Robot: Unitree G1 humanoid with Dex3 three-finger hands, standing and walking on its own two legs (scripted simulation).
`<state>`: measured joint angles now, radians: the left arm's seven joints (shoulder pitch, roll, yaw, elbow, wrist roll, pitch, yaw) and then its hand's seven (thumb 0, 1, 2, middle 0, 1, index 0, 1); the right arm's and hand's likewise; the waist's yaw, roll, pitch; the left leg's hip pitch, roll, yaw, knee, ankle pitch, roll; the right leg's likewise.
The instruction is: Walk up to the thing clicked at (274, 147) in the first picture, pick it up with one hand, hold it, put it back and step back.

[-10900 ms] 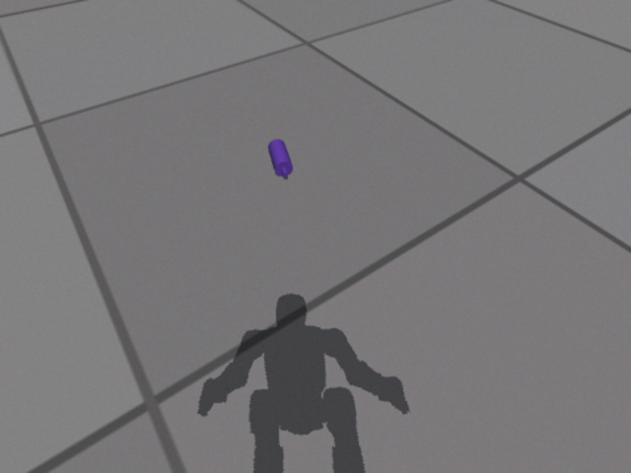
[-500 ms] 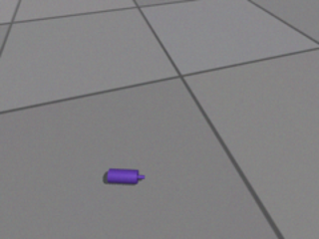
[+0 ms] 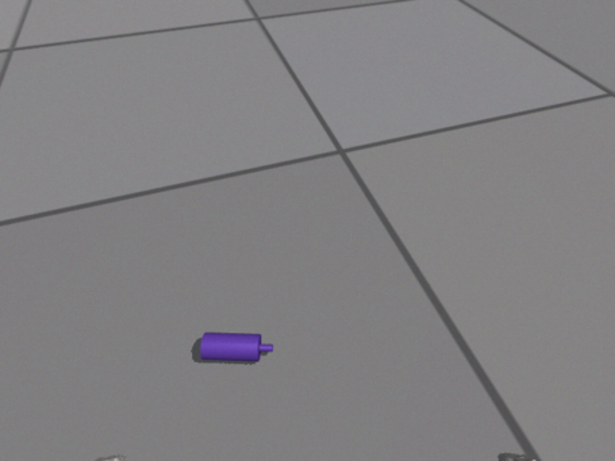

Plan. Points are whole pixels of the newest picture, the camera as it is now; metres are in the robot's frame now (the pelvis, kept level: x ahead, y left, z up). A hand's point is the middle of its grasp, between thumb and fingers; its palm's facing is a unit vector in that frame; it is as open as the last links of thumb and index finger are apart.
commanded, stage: stand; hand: left
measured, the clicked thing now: (238, 347) +0.57 +0.23 -0.74
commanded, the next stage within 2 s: none
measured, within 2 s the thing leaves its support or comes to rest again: neither
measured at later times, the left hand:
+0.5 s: hand out of the picture +0.06 +0.24 -0.16, palm faces -0.03 -0.94 -0.34, open 7.4 cm
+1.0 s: hand out of the picture +0.09 +0.23 -0.15, palm faces -0.03 -0.94 -0.34, open 7.4 cm
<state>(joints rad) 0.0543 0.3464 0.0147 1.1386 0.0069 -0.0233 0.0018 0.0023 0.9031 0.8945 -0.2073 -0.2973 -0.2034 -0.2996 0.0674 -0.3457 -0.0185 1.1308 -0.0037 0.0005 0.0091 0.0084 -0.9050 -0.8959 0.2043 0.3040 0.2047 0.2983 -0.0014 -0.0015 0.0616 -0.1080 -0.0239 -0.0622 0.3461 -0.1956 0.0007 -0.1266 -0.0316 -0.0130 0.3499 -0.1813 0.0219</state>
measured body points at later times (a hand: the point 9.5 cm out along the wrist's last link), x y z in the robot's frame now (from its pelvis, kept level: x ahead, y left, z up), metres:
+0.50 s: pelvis -0.01 -0.01 +0.00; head +0.00 -0.01 +0.45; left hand +0.06 +0.29 -0.13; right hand +0.06 -0.31 -0.13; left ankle +0.00 +0.12 -0.75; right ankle +0.01 -0.13 -0.75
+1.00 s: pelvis +0.00 -0.02 +0.00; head +0.02 -0.02 +0.45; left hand +0.09 +0.28 -0.13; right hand +0.08 -0.32 -0.13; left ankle +0.00 +0.12 -0.75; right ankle +0.01 -0.13 -0.75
